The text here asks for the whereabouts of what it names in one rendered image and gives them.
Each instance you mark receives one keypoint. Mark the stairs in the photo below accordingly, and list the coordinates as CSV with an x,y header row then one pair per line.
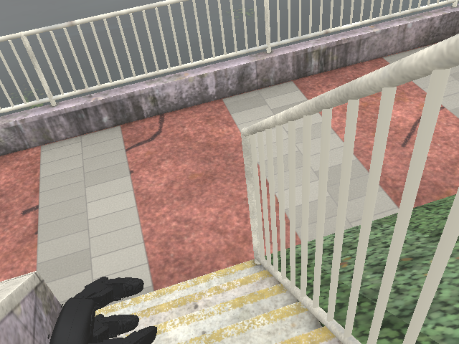
x,y
241,304

